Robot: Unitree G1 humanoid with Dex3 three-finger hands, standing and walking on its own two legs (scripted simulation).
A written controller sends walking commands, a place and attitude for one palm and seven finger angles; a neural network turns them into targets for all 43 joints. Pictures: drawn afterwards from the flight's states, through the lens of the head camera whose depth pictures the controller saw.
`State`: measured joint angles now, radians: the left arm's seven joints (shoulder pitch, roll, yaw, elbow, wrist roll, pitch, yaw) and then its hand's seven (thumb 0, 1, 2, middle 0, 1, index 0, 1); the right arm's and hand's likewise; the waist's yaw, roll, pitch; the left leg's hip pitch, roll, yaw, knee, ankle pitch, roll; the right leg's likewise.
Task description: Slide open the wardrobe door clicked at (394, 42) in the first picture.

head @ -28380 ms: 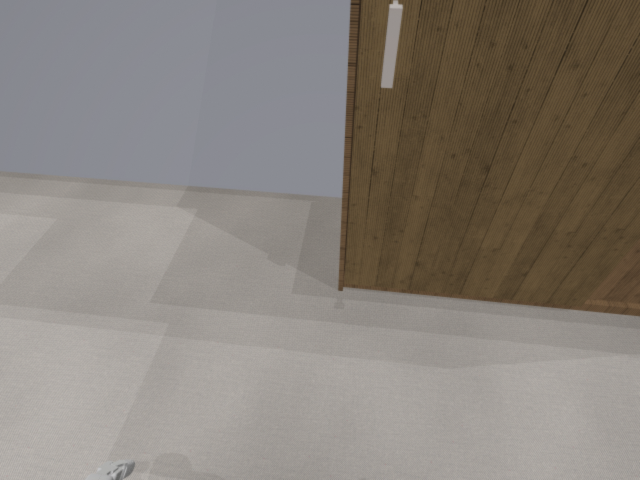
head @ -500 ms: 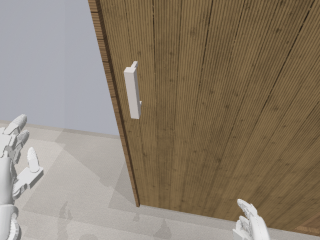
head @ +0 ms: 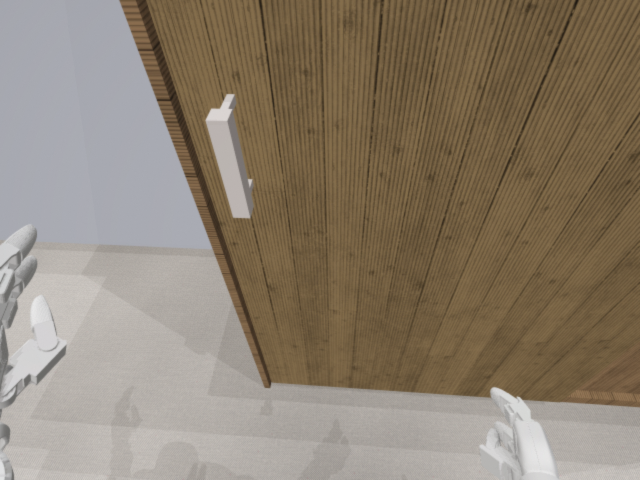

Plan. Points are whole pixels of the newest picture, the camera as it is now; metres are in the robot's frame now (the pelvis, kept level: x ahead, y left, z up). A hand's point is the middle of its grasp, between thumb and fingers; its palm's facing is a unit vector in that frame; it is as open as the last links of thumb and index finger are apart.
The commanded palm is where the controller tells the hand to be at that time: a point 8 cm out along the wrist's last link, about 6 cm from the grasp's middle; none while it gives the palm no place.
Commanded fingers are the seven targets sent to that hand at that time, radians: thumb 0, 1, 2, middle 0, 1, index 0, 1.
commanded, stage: step back with the hand held close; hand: left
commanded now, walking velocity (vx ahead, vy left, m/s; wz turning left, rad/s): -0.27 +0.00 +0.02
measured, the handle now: (236, 158) +0.47 +0.15 +0.16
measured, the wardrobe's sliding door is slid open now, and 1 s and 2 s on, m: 0.01 0.01 0.01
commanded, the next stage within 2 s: stop stepping back and stand still in 0.94 s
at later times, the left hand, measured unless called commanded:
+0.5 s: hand out of the picture +0.11 +0.29 +0.15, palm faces +0.51 -0.74 -0.44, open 7.4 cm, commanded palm +0.04 +0.32 +0.17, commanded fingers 0.00 0.90 0.90 -0.20 -0.30 -0.20 -0.30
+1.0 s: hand out of the picture -0.05 +0.30 +0.17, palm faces +0.63 -0.68 -0.39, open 7.4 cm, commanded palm -0.12 +0.32 +0.17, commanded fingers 0.00 0.90 0.90 -0.20 -0.30 -0.20 -0.30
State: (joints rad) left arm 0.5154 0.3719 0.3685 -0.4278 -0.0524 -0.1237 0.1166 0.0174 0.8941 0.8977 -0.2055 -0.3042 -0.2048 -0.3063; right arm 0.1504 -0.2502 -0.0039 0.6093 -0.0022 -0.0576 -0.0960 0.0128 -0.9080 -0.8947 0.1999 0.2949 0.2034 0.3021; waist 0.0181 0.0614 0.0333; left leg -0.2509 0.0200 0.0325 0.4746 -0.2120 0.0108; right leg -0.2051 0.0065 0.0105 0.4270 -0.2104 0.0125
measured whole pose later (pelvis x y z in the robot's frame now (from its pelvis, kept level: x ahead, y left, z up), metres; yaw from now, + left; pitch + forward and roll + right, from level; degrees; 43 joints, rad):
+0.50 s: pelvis -0.08 +0.02 -0.02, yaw +3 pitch -2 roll -2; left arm 0.48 0.39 0.42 -0.49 -0.01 -0.22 0.18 0.02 0.89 0.90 -0.21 -0.30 -0.21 -0.31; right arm 0.21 -0.21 0.02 0.60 -0.01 -0.10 -0.12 0.01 -0.91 -0.89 0.20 0.30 0.20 0.30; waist 0.01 0.01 0.06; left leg -0.44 0.00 0.01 0.60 -0.14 0.05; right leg -0.37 0.01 0.02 0.56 -0.18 0.02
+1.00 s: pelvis -0.20 +0.00 -0.04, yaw +10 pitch +1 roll -3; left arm 0.46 0.47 0.49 -0.57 -0.08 -0.24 0.19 0.02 0.89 0.90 -0.21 -0.30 -0.21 -0.31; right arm 0.16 -0.15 -0.01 0.65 -0.01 -0.14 -0.07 0.01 -0.91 -0.89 0.20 0.30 0.20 0.30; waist 0.02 -0.01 0.01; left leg -0.64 0.11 0.19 0.51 -0.03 0.02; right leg -0.21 0.07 -0.05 0.81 -0.61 -0.06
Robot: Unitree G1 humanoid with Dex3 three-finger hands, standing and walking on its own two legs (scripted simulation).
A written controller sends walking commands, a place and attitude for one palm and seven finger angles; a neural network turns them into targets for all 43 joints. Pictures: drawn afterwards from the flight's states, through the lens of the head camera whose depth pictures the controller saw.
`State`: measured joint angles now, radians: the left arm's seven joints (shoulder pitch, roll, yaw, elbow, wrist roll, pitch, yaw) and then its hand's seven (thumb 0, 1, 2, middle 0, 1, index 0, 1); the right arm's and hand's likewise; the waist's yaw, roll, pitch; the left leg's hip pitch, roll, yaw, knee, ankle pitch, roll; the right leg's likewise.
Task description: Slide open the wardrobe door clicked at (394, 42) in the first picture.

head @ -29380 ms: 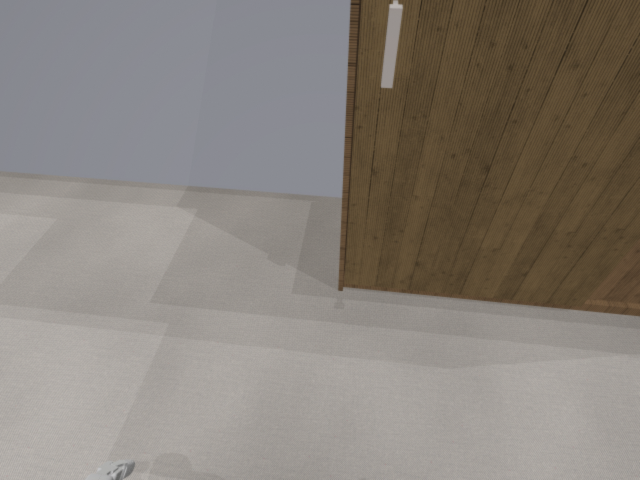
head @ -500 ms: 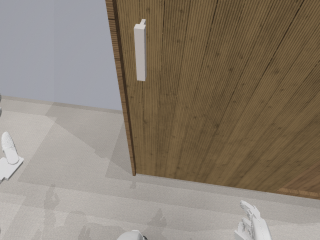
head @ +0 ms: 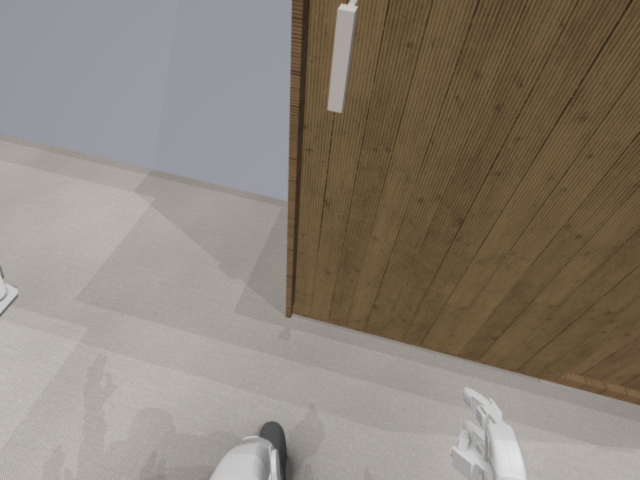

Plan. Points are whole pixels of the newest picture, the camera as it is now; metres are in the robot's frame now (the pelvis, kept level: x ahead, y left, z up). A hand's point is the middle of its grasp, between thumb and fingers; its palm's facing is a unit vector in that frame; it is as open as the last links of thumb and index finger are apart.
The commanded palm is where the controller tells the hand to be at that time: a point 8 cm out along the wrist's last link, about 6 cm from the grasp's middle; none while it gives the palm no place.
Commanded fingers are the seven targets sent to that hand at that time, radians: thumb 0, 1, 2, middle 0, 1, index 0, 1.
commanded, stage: stop stepping back and stand still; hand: left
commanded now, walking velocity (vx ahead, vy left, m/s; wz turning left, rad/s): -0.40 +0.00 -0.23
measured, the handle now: (344, 57) +0.69 +0.03 +0.20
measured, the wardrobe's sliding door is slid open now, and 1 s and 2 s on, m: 0.01 0.01 0.01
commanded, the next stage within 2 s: let the arm hang, fingers relaxed in 0.94 s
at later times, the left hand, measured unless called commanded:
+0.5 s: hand out of the picture +0.10 +0.24 +0.21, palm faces +0.24 -0.82 -0.52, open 7.4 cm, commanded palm +0.05 +0.30 +0.21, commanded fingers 0.00 0.90 0.90 -0.20 -0.30 -0.20 -0.30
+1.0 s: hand out of the picture +0.10 +0.25 +0.22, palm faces +0.34 -0.80 -0.49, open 7.4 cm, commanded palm +0.04 +0.31 +0.21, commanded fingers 0.00 0.90 0.90 -0.20 -0.30 -0.20 -0.30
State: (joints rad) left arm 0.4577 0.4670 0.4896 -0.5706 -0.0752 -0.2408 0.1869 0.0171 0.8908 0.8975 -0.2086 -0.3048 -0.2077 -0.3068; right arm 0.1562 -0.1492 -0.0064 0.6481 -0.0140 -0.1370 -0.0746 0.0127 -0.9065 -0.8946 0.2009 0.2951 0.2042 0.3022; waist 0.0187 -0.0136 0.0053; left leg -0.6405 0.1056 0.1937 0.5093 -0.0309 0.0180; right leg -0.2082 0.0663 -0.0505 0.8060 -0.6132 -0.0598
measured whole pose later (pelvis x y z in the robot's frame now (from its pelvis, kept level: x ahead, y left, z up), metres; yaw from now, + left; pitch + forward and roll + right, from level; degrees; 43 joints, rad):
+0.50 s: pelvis -0.13 +0.03 +0.03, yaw -9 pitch +1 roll +1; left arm 0.63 0.49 0.42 -0.59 -0.03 -0.18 0.17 0.02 0.89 0.90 -0.21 -0.30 -0.21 -0.31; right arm 0.28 -0.19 0.01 0.59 -0.02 -0.09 -0.08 0.01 -0.90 -0.89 0.20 0.30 0.21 0.30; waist -0.03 -0.06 -0.03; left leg -0.42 0.06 0.10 0.64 -0.41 0.00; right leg -0.26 0.01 -0.08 0.56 -0.48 -0.08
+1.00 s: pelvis -0.15 +0.03 +0.02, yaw -10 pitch -2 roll +2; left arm 0.51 0.43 0.44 -0.47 -0.02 -0.21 0.17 0.02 0.89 0.90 -0.21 -0.31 -0.21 -0.31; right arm 0.25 -0.19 0.01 0.65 0.00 -0.13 -0.09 0.01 -0.91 -0.89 0.20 0.29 0.20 0.30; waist -0.02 0.01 0.01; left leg -0.31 0.07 0.04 0.65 -0.33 -0.02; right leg -0.30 0.00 -0.07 0.66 -0.32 -0.06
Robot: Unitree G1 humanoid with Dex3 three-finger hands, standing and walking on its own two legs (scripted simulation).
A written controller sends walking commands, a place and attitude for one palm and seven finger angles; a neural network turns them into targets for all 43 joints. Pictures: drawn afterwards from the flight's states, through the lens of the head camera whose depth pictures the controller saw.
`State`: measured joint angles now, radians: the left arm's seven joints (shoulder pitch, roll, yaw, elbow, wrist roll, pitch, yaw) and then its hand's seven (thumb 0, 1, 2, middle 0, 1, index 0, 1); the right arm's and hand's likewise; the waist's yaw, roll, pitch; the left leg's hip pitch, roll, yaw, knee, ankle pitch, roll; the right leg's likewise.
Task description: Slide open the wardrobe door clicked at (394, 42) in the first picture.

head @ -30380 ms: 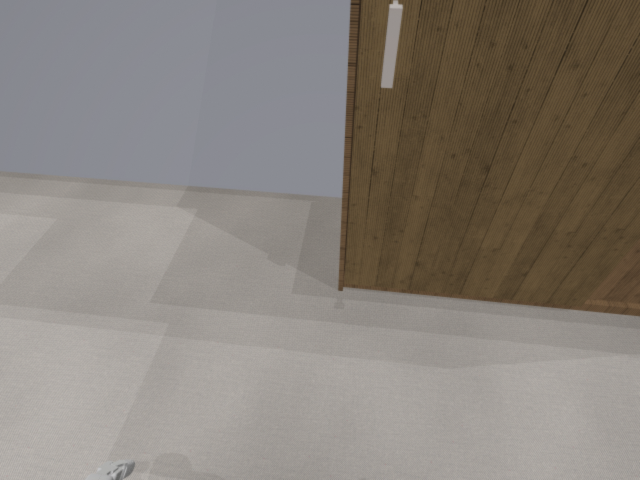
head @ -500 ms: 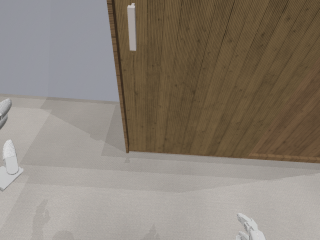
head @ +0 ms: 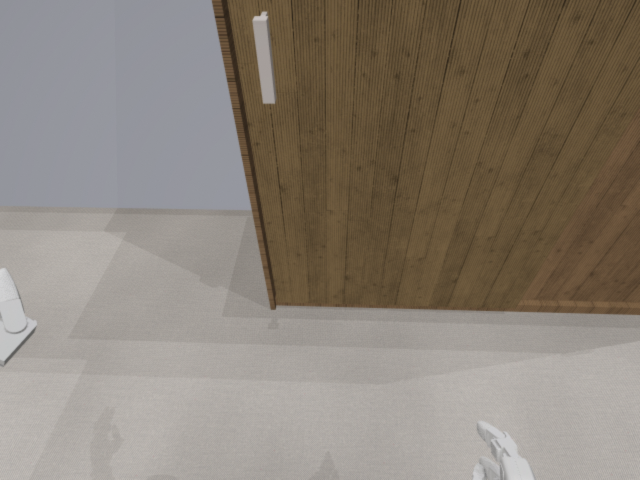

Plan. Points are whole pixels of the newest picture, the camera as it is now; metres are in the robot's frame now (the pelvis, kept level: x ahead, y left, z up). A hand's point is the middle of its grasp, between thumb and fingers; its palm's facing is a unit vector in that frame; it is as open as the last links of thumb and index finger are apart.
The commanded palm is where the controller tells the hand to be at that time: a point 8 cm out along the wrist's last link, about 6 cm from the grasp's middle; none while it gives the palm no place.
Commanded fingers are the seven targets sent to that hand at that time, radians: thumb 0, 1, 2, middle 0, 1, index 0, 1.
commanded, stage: let the arm hang, fingers relaxed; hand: left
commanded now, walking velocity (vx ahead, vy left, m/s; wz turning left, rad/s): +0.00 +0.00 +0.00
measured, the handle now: (267, 58) +0.82 +0.14 +0.18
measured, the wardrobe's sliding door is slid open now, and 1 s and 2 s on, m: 0.01 0.01 0.01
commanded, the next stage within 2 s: look to check the result in 1.14 s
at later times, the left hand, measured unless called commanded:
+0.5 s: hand out of the picture +0.02 +0.22 -0.16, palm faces +0.02 -0.97 -0.22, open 7.0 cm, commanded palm none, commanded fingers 0.00 0.90 0.90 -0.20 -0.30 -0.20 -0.30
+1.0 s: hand out of the picture +0.07 +0.23 -0.15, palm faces -0.02 -0.98 -0.22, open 7.4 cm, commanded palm none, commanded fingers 0.00 0.90 0.90 -0.20 -0.30 -0.20 -0.30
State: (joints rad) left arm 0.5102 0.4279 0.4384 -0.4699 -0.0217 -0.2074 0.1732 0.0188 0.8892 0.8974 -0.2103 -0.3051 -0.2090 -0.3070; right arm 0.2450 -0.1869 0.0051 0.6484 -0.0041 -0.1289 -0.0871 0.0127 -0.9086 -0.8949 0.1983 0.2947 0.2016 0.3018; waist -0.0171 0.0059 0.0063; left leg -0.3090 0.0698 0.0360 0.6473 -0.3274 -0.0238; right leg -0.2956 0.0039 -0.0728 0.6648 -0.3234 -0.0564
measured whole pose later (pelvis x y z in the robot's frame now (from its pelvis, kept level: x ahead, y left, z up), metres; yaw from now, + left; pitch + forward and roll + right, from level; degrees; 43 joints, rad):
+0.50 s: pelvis +0.00 +0.02 +0.01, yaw +2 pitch -1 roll +0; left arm 0.26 0.21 0.01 1.00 0.02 0.03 0.02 -0.02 0.99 0.90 -0.21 -0.30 -0.20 -0.30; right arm 0.23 -0.22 -0.01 1.01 -0.03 0.05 -0.02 0.01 -0.91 -0.89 0.20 0.29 0.20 0.30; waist -0.01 -0.01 0.10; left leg -0.26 0.07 0.08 0.49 -0.23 -0.02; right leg -0.22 0.01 -0.10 0.47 -0.24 -0.04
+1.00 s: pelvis +0.02 +0.05 +0.02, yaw +0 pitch -1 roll +0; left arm 0.16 0.17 0.00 1.12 0.02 0.00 0.03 0.01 0.91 0.90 -0.20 -0.30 -0.20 -0.30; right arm 0.21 -0.16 -0.01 1.15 -0.02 0.01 -0.02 0.01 -0.92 -0.89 0.20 0.29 0.20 0.30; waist -0.02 0.01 0.05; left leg -0.17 0.02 0.13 0.38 -0.20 0.02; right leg -0.17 -0.04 -0.05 0.39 -0.21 0.01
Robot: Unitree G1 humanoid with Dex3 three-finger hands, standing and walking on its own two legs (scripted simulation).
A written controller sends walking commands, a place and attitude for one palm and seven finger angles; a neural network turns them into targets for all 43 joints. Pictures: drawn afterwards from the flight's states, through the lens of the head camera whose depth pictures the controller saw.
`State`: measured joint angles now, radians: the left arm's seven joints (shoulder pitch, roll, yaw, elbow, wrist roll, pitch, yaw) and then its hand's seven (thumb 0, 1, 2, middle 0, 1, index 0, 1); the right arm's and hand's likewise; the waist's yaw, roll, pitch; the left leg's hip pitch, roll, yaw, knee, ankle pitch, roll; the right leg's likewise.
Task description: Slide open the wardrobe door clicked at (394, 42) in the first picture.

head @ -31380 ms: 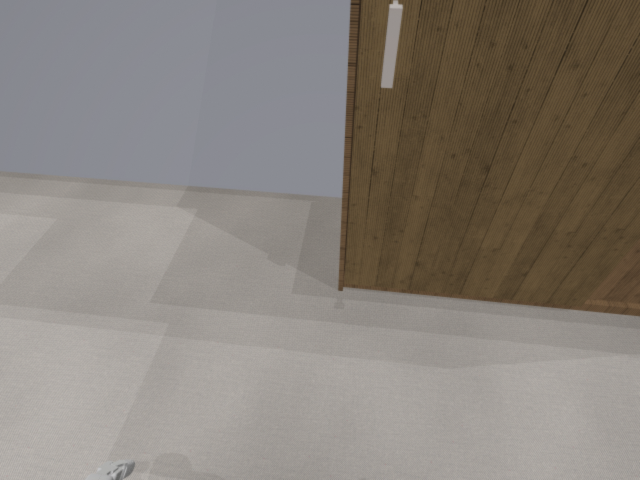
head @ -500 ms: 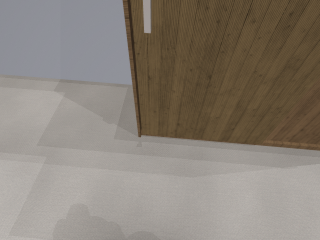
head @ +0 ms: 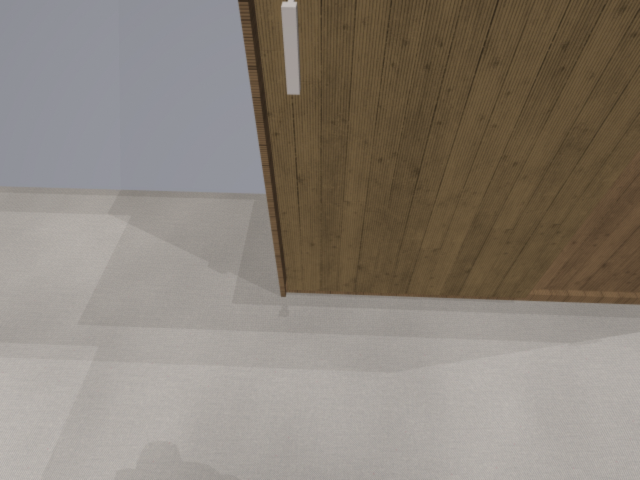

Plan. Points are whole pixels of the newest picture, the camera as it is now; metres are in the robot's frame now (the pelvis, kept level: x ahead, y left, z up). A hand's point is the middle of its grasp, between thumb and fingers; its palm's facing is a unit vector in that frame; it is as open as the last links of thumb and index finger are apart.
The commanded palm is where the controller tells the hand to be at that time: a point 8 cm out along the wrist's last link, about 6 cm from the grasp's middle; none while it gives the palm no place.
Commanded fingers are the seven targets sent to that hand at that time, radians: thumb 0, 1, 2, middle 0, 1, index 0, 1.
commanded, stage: let the arm hang, fingers relaxed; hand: left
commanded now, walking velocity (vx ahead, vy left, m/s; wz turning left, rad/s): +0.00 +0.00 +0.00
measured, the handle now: (292, 46) +0.81 +0.09 +0.16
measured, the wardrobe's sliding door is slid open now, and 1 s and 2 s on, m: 0.01 0.01 0.01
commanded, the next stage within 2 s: look to check the result in 0.14 s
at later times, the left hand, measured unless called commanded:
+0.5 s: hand out of the picture +0.02 +0.18 -0.18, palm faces -0.02 -0.98 -0.21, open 7.4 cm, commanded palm none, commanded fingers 0.00 0.90 0.90 -0.20 -0.30 -0.20 -0.30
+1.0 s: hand out of the picture +0.05 +0.19 -0.17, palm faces -0.03 -0.97 -0.24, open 7.4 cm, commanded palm none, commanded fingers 0.00 0.90 0.90 -0.20 -0.30 -0.20 -0.30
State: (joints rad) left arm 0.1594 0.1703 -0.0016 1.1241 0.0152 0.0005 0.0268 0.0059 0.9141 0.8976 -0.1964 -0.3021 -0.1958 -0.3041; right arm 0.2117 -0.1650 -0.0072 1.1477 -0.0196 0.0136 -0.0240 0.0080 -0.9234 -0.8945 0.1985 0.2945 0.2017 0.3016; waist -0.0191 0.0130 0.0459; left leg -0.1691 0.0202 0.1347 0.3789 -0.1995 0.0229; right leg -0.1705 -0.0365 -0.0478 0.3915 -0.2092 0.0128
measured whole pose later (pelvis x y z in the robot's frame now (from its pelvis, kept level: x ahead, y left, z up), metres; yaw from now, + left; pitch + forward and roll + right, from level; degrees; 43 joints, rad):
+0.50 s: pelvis +0.01 +0.00 +0.00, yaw +0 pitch +0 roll +0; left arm 0.21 0.17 0.00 1.16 0.02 0.00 0.03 0.01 0.91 0.90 -0.20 -0.30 -0.20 -0.30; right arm 0.20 -0.17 -0.01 1.16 -0.01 0.01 -0.03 0.00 -0.91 -0.89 0.20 0.29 0.20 0.30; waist -0.01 0.01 0.07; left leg -0.16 0.02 0.14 0.37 -0.21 0.02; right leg -0.16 -0.03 -0.04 0.38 -0.21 0.01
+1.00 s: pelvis +0.01 -0.01 +0.00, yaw -1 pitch -1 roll +0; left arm 0.18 0.21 0.01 1.15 0.02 -0.01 0.02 0.01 0.91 0.90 -0.20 -0.30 -0.20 -0.30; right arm 0.20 -0.20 -0.02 1.16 -0.02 0.01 -0.02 0.00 -0.91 -0.89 0.20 0.29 0.20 0.30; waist -0.02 0.01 0.05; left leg -0.14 0.03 0.14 0.36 -0.21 0.01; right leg -0.14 -0.02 -0.04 0.38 -0.22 0.00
